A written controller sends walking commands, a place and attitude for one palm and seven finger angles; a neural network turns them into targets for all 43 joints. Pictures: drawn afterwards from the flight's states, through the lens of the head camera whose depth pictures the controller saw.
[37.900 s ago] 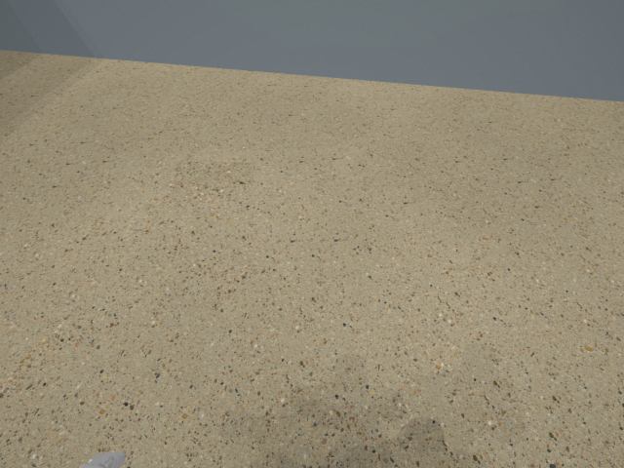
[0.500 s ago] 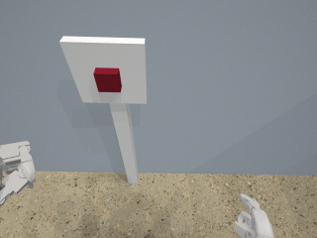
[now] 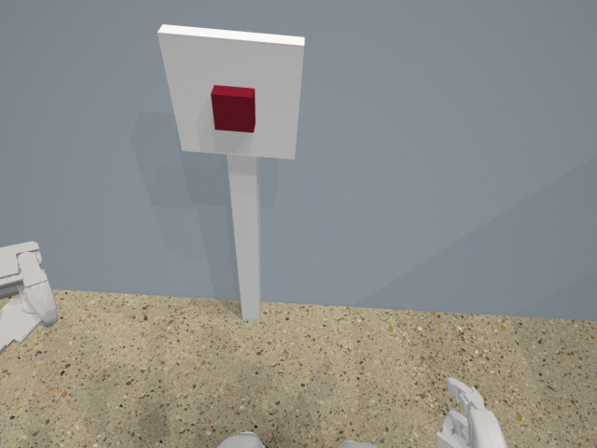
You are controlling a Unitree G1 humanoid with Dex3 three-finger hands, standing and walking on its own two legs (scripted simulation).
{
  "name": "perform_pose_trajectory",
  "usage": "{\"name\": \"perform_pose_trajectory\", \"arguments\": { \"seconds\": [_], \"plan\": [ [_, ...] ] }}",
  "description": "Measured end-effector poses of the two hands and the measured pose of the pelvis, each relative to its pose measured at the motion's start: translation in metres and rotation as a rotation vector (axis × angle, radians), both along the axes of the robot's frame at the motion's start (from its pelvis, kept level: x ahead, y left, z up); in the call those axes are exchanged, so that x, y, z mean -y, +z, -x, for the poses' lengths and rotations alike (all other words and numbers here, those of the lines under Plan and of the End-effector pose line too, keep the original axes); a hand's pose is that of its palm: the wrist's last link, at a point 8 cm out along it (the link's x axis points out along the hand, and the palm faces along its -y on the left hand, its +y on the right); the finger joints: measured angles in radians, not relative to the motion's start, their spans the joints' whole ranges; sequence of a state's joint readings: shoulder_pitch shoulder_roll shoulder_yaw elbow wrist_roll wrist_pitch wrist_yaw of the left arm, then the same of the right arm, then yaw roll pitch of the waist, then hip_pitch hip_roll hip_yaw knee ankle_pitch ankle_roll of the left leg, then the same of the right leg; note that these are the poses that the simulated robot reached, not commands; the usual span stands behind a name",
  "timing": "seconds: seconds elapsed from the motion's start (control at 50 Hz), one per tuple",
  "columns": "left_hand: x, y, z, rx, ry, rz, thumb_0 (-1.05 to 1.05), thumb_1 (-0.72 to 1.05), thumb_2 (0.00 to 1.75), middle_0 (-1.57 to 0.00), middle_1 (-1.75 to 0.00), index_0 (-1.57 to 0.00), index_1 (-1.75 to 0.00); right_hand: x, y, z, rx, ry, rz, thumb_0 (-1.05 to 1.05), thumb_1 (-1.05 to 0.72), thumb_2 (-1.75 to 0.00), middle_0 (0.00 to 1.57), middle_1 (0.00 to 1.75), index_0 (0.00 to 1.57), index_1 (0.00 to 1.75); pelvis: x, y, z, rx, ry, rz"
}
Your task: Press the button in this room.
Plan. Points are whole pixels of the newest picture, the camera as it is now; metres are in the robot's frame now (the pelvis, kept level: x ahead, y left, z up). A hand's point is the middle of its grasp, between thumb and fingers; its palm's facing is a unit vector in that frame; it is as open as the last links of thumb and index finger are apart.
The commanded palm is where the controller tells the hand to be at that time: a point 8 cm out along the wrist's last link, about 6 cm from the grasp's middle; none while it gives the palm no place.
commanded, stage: step back with the hand held close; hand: left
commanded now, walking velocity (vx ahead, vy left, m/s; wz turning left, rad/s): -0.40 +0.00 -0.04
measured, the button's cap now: (234, 108) +0.60 +0.15 +0.13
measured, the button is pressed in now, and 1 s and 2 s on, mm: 0 0 0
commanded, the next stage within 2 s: stop stepping back and stand still in 0.16 s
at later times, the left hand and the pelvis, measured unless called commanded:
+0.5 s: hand (14, 406) +0.12 +0.22 +0.18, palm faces +0.25 -0.87 -0.43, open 3.1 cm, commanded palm +0.06 +0.27 +0.19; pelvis -0.10 +0.00 +0.01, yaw -6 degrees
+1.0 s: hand out of the picture +0.07 +0.25 +0.18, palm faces +0.32 -0.86 -0.40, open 3.1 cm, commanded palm +0.02 +0.30 +0.19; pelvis -0.13 +0.03 +0.01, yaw -5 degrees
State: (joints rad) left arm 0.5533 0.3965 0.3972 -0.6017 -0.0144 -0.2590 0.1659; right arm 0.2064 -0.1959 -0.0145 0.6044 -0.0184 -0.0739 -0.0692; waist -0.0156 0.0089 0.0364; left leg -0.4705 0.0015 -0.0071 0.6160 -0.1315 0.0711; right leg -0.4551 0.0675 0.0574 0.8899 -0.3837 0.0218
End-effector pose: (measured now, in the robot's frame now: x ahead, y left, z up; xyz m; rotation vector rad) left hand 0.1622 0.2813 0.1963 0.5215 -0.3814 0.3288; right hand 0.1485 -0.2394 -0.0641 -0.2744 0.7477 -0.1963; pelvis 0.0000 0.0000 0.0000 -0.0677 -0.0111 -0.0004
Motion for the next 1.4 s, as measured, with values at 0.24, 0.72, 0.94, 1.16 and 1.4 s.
{"name": "perform_pose_trajectory", "arguments": {
  "seconds": [0.24,0.72,0.94,1.16,1.4],
  "plan": [
    [0.027,0.008,0.037,-0.002,-0.137,0.02,0.01,0.89,0.9,-1.31,-1.5,-1.31,-1.5,-0.011,0.005,0.043,0.035,0.039,-0.052,0.01,-0.9,-0.9,0.21,0.3,0.2,0.3,0.007,0.005,0.054,-0.062,-0.104,-0.012],
    [-0.012,-0.005,0.119,-0.011,-0.041,0.088,0.01,0.88,0.9,-1.31,-1.5,-1.31,-1.5,0.005,0.002,0.17,-0.007,-0.12,0.039,0.01,-0.9,-0.9,0.2,0.3,0.2,0.3,-0.026,0.004,0.12,0.01,-0.086,-0.029],
    [-0.001,0.004,0.129,-0.064,-0.078,0.033,0.02,0.89,0.9,-1.31,-1.5,-1.31,-1.5,-0.036,0.0,0.168,0.017,-0.05,-0.09,0.01,-0.9,-0.9,0.21,0.3,0.2,0.3,-0.022,0.011,0.132,0.004,-0.082,-0.047],
    [-0.05,-0.134,0.102,-0.579,0.07,0.211,0.0,0.89,0.9,-1.28,-1.48,-1.29,-1.48,-0.031,-0.029,0.15,-0.113,0.017,-0.051,0.01,-0.9,-0.9,0.2,0.3,0.2,0.3,-0.05,0.0,0.128,-0.024,-0.02,-0.057],
    [-0.002,-0.331,0.279,-1.616,0.266,0.544,0.02,0.9,0.9,-0.93,-1.19,-0.95,-1.16,-0.049,-0.048,0.228,-0.451,-0.064,-0.101,0.01,-0.91,-0.9,0.2,0.3,0.2,0.3,-0.042,0.011,0.131,0.006,-0.004,-0.049]
  ]
}}
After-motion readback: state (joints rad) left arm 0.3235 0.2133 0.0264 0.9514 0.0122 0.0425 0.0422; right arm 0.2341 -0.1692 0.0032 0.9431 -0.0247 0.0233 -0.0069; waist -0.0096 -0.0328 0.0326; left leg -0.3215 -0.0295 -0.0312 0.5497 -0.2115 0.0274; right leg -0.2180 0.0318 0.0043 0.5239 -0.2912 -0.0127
